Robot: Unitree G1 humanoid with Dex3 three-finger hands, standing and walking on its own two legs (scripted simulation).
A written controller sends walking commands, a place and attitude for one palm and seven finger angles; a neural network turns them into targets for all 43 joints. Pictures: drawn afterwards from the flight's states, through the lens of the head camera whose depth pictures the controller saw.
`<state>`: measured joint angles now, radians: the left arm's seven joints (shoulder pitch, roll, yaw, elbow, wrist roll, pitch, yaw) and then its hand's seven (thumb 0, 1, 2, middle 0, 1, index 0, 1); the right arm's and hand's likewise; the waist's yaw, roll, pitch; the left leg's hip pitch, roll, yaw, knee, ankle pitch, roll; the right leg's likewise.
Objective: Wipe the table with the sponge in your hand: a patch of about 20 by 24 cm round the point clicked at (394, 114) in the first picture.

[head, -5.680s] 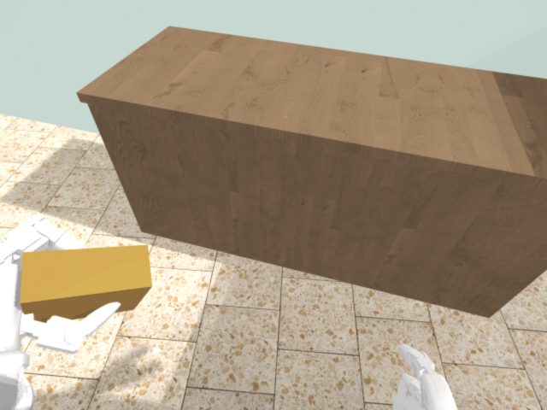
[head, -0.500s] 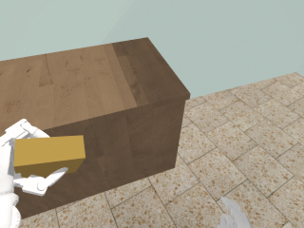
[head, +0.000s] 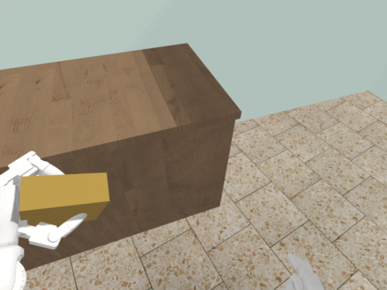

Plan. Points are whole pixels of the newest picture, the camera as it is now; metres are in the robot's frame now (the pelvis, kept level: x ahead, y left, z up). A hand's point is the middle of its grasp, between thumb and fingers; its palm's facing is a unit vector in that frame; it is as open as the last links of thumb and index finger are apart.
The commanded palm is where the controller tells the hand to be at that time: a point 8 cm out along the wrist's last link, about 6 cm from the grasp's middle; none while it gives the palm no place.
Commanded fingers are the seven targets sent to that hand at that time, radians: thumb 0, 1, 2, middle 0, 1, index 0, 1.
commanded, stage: come to a stop and stand still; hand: left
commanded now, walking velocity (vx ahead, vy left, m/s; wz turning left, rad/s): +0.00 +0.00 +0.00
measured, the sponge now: (76, 200) +0.22 +0.21 +0.14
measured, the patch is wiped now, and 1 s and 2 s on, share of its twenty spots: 0.00 0.00 0.00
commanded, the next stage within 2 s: look again from close up in 1.36 s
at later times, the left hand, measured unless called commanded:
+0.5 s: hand (14, 274) +0.11 +0.23 +0.16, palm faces +0.47 -0.74 -0.47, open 9.3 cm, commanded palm +0.06 +0.27 +0.18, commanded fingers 0.00 0.10 1.30 -1.20 -1.60 -1.20 -1.60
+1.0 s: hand out of the picture -0.01 +0.15 +0.15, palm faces +0.48 -0.73 -0.48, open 9.3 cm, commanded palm -0.05 +0.18 +0.18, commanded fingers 0.00 0.10 1.30 -1.20 -1.60 -1.20 -1.60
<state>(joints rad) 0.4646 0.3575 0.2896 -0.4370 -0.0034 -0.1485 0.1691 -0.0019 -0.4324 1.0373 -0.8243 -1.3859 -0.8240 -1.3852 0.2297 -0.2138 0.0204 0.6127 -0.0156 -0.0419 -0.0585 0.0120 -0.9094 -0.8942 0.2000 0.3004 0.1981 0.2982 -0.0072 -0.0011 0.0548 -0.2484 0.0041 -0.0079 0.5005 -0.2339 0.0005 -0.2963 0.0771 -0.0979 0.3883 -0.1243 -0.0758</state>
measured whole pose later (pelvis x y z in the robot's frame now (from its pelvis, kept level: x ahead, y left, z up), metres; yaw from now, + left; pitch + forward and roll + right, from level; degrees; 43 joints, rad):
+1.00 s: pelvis -0.19 -0.11 -0.01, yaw +4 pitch -1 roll +0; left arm 0.51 0.34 0.34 -0.42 0.02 -0.20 0.15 0.00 -0.43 1.04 -0.83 -1.39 -0.82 -1.38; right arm 0.33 -0.22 -0.02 0.69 0.01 -0.09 -0.05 0.01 -0.91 -0.89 0.20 0.30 0.20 0.30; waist 0.02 0.07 -0.01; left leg -0.32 0.11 0.06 0.70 -0.38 -0.01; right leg -0.23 -0.01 -0.11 0.60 -0.36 -0.02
